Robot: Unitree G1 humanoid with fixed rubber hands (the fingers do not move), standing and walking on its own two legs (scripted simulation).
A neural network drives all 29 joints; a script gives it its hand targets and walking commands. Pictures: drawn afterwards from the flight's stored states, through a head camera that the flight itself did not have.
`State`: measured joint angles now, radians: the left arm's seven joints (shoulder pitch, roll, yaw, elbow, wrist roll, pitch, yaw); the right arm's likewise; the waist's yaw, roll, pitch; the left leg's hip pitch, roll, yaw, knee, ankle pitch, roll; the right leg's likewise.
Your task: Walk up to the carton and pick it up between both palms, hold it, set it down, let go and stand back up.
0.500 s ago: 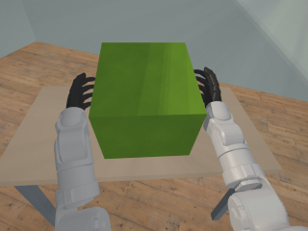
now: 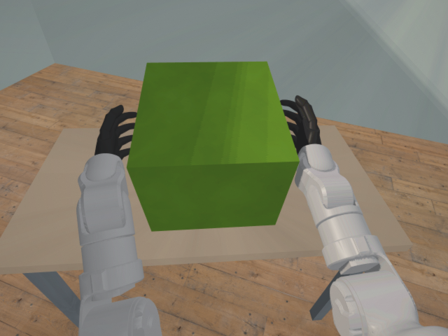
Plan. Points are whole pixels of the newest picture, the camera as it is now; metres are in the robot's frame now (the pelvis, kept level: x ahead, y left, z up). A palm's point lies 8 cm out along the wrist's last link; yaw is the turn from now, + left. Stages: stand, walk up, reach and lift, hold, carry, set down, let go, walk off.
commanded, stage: hold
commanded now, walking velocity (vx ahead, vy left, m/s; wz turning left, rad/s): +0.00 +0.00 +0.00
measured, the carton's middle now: (211, 143) +0.42 +0.01 +0.14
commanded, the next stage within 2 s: set down in 1.86 s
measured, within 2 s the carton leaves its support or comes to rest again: neither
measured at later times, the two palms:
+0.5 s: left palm (109, 156) +0.34 +0.17 +0.19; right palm (306, 144) +0.36 -0.15 +0.19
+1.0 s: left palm (106, 156) +0.35 +0.18 +0.18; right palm (303, 144) +0.36 -0.15 +0.19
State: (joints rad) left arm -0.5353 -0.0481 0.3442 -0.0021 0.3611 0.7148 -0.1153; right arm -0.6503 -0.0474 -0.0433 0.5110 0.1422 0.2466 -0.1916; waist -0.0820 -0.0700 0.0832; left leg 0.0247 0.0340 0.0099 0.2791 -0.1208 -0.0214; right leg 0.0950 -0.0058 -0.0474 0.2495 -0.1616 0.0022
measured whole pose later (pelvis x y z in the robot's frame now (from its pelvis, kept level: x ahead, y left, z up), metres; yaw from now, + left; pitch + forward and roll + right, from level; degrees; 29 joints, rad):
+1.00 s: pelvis +0.00 +0.00 +0.00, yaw +0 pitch -11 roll +0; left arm -0.55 -0.05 0.35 -0.01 0.38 0.72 -0.13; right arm -0.65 -0.04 -0.06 0.51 0.13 0.25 -0.19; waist -0.08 -0.08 0.10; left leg 0.03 0.03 0.01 0.28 -0.12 -0.02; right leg 0.10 -0.01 -0.05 0.25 -0.16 0.01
